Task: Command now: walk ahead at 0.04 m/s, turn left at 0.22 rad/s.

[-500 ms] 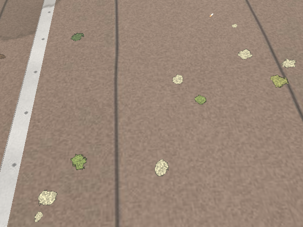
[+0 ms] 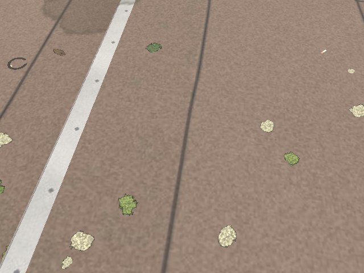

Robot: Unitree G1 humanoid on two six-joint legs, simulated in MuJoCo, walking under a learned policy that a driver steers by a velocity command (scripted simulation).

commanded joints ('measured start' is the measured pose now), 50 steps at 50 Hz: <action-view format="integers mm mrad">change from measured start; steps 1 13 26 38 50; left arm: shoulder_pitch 8 23 30 48 98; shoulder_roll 82 101 76 72 63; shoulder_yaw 14 -5 -19 -27 -38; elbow -39 21 95 153 184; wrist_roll -3 13 7 8 8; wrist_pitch -4 -53 -28 -20 -20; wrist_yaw -3 -28 -16 -10 -3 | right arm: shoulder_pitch -24 -21 -2 5 23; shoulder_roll -145 -100 -88 -88 -75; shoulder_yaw -28 -2 1 12 23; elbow -48 12 129 223 290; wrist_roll -6 -7 0 3 4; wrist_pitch -8 12 -6 -11 -12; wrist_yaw -1 2 -5 -12 -15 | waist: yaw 0 1 22 20 18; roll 160 -51 34 22 25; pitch -148 -87 -64 -41 -23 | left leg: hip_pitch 69 120 118 121 107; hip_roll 250 80 84 80 74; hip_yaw -188 -74 -72 -55 -41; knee -96 27 0 -16 -28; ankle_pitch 262 85 146 108 63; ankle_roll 170 -21 -35 -42 -49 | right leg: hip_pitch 133 260 327 321 302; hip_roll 3 -57 -16 2 10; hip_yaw -13 51 8 -1 -3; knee -89 -427 -396 -419 -433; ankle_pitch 23 207 252 211 165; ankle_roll -1 -97 -101 -97 -98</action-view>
